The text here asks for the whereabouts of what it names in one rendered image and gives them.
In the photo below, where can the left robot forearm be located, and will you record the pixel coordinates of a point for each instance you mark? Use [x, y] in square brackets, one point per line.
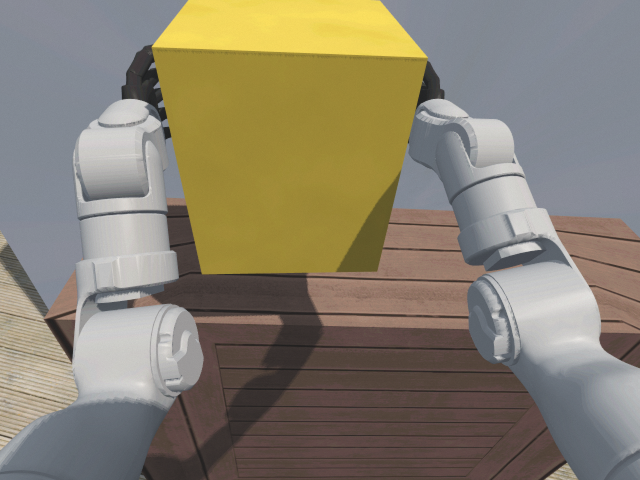
[117, 166]

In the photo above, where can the left robot upper arm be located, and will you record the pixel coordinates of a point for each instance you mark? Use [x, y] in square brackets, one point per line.
[130, 365]

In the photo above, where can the right robot forearm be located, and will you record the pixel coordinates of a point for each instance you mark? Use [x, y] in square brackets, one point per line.
[500, 224]

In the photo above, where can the robot left hand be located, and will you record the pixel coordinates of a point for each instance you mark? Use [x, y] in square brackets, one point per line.
[140, 82]

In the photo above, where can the pedestal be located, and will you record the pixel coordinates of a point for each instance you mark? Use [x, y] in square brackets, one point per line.
[364, 375]

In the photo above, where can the robot right hand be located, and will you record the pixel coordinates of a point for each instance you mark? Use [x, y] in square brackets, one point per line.
[430, 89]

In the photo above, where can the carton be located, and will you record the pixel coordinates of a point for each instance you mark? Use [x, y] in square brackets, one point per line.
[290, 121]

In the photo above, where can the right robot upper arm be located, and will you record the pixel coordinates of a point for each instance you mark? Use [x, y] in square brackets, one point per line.
[541, 322]

